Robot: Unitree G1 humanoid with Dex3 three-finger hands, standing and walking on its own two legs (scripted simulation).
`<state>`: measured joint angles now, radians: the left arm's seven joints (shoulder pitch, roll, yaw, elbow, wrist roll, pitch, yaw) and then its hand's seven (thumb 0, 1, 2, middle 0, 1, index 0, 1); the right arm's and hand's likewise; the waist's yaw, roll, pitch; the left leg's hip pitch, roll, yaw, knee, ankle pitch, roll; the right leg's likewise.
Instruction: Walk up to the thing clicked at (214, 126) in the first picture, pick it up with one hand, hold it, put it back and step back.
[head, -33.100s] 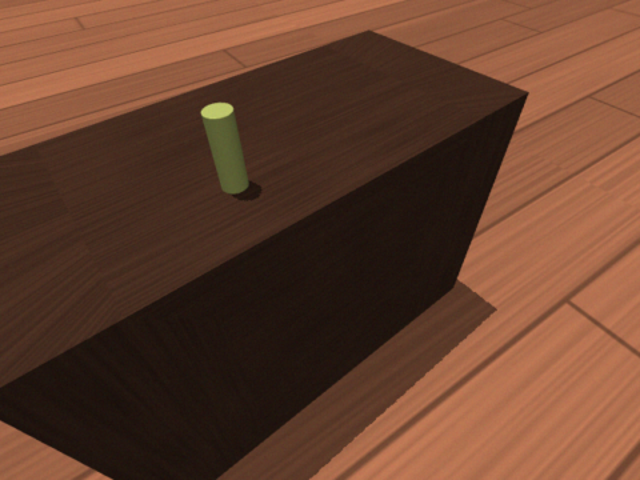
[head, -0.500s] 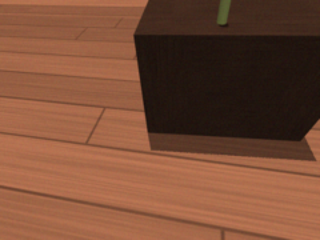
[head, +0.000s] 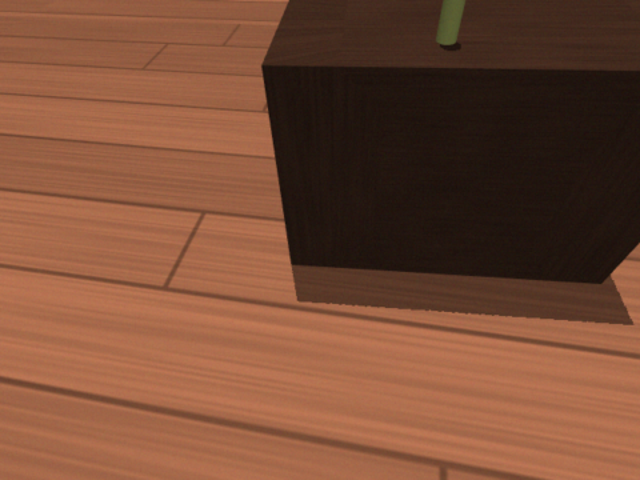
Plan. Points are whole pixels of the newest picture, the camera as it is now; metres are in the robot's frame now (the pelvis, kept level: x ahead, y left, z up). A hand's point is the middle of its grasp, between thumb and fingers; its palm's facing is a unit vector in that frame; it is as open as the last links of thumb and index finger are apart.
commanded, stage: step back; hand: right
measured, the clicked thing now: (452, 8) +1.11 -0.26 +0.12
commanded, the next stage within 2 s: stand in 0.26 s
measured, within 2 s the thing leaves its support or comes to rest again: neither
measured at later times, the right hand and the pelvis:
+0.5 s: hand out of the picture +0.12 -0.24 -0.13, palm faces +0.00 +0.94 -0.33, open 7.4 cm; pelvis +0.01 +0.01 +0.02, yaw -2 degrees
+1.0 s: hand out of the picture +0.06 -0.24 -0.13, palm faces +0.00 +0.94 -0.33, open 7.4 cm; pelvis +0.00 +0.01 +0.02, yaw -1 degrees
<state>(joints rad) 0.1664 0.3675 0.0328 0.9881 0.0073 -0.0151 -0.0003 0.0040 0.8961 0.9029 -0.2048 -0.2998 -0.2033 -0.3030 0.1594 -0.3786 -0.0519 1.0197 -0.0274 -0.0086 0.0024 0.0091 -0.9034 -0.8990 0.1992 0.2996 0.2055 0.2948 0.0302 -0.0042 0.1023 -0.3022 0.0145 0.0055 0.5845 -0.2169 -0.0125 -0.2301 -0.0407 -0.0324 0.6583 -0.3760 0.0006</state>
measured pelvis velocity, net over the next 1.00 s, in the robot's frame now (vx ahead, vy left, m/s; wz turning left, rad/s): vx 0.00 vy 0.01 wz -0.02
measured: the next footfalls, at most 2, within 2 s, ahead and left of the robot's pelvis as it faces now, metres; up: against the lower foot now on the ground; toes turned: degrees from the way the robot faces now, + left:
none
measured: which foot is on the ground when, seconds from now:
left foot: down 0.00-1.00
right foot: down 0.00-1.00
